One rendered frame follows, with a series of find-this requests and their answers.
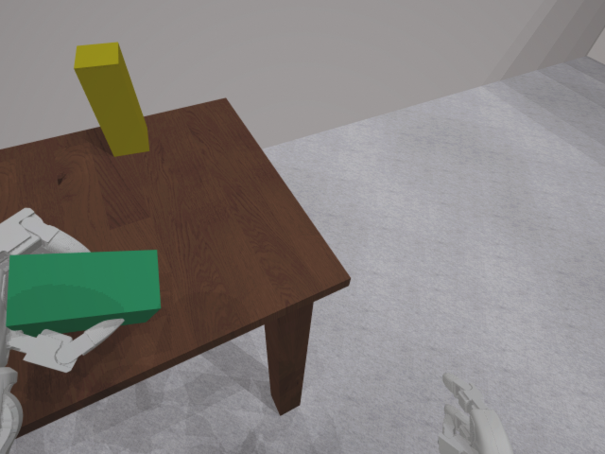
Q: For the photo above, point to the table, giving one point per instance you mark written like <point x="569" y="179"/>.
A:
<point x="235" y="251"/>

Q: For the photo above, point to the robot left forearm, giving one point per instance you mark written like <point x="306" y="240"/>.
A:
<point x="11" y="412"/>

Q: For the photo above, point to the robot right hand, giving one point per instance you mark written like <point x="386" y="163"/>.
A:
<point x="482" y="433"/>

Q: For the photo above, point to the robot left hand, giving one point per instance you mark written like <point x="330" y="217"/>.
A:
<point x="25" y="233"/>

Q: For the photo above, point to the sponge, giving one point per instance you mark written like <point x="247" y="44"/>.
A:
<point x="70" y="292"/>

